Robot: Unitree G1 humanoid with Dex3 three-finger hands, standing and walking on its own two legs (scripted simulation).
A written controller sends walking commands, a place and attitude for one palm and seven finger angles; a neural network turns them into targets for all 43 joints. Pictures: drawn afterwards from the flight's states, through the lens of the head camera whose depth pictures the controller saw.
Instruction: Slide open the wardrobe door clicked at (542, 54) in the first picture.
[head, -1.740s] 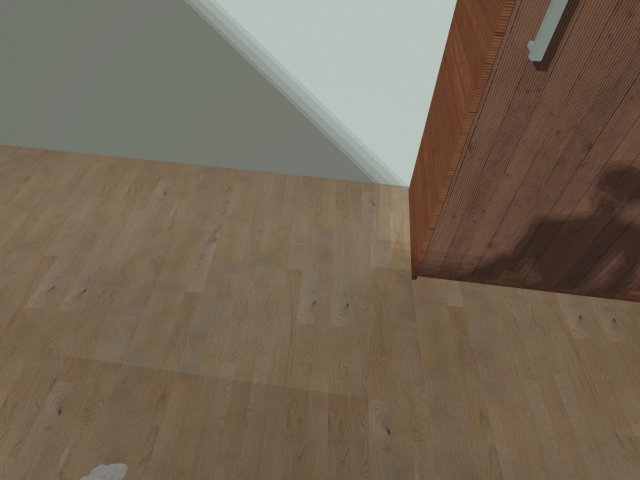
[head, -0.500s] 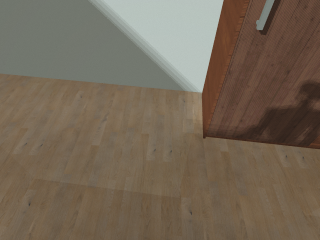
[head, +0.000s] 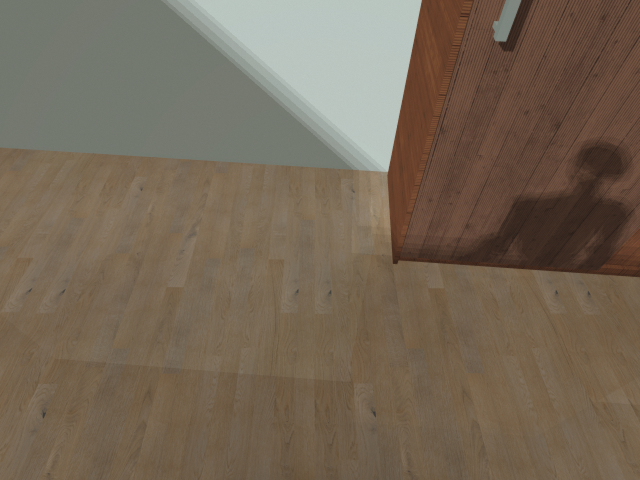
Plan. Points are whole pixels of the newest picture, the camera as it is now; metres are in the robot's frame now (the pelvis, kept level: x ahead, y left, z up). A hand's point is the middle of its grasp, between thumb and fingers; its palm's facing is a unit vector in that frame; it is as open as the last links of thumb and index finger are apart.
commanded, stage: walk to a spot facing it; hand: left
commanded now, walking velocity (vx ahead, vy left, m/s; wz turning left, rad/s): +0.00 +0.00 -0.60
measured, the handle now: out of the picture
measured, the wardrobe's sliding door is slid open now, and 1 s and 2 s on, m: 0.00 0.00 0.00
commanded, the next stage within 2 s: none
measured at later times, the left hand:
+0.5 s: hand out of the picture +0.06 +0.17 -0.16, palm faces -0.19 -0.95 -0.24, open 7.4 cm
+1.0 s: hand (227, 468) +0.16 +0.15 -0.16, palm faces -0.55 -0.80 -0.23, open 7.4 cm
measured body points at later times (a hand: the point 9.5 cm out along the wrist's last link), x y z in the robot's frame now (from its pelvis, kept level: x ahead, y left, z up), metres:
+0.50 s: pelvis -0.02 -0.01 +0.00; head +0.02 -0.03 +0.45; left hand +0.07 +0.22 -0.14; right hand +0.03 -0.28 -0.14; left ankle -0.01 +0.15 -0.68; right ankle +0.00 -0.10 -0.74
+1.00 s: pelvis -0.04 +0.02 -0.01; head +0.00 +0.01 +0.44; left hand +0.19 +0.19 -0.14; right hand -0.14 -0.22 -0.15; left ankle -0.01 +0.15 -0.74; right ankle -0.11 -0.09 -0.72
